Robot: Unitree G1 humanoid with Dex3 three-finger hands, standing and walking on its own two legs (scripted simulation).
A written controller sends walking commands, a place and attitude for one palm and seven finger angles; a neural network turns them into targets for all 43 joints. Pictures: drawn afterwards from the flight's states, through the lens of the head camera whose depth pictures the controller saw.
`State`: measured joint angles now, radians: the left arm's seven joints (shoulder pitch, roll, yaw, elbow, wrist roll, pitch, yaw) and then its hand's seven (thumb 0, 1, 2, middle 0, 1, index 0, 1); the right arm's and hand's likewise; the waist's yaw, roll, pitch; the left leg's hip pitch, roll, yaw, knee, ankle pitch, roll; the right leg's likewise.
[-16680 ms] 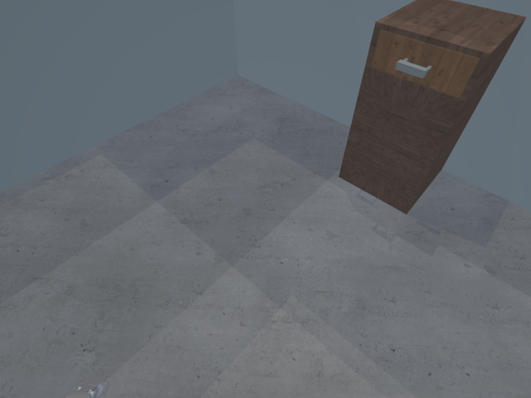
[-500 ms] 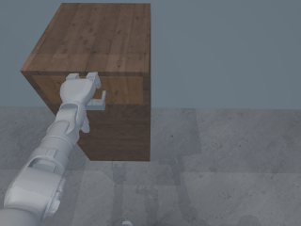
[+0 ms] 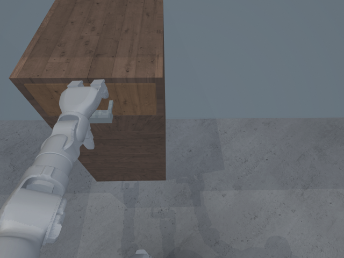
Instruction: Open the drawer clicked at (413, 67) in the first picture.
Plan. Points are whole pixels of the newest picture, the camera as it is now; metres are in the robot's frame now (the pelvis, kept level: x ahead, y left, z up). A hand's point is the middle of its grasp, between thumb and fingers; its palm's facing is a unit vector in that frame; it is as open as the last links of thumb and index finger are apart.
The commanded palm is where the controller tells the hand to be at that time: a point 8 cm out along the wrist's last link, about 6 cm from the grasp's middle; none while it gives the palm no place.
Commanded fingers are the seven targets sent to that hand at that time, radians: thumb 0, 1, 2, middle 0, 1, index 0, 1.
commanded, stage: re-aim the fingers above the handle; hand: left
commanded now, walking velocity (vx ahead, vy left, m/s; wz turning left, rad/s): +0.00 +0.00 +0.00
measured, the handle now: (94, 110) +0.53 +0.21 -0.02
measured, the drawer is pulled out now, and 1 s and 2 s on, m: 0.00 0.00 0.00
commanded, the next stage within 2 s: lower the fingers behind the handle in 1.28 s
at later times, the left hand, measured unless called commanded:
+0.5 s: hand (85, 114) +0.47 +0.21 +0.03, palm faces -0.03 -0.06 -1.00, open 13.8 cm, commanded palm +0.46 +0.21 +0.09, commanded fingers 0.00 -0.50 0.30 -0.30 -1.20 -0.30 -1.20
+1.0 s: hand (87, 113) +0.47 +0.20 +0.04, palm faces -0.05 -0.05 -1.00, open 13.8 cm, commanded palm +0.45 +0.20 +0.09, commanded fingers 0.00 -0.50 0.30 -0.30 -1.20 -0.30 -1.20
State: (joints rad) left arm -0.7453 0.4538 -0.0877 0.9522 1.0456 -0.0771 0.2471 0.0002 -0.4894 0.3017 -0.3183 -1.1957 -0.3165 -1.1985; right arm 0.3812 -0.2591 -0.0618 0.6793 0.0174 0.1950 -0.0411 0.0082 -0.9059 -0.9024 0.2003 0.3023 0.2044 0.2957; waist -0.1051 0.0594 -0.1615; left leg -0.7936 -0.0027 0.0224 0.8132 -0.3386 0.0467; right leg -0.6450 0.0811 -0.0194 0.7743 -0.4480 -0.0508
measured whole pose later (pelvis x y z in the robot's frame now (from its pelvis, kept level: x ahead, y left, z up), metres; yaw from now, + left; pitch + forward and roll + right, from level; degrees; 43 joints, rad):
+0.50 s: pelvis +0.00 +0.02 +0.00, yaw +0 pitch +18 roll -3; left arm -0.78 0.42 -0.09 0.98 1.07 -0.04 0.29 0.00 -0.49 0.30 -0.32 -1.20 -0.32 -1.20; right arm 0.36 -0.24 -0.05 0.66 0.01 0.19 -0.03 0.01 -0.91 -0.90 0.20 0.30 0.21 0.30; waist -0.10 0.06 -0.17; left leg -0.81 -0.01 0.03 0.84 -0.34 0.07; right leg -0.66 0.07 -0.01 0.79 -0.45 -0.03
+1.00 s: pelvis -0.01 +0.02 +0.00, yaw -1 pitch +18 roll -2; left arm -0.79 0.41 -0.08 1.01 1.06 0.02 0.28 0.00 -0.49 0.30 -0.32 -1.20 -0.32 -1.20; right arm 0.38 -0.24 -0.05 0.66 0.01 0.19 -0.03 0.01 -0.91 -0.90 0.20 0.30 0.21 0.30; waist -0.11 0.07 -0.16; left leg -0.81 0.00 0.05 0.83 -0.34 0.07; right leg -0.66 0.08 0.00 0.79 -0.44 -0.03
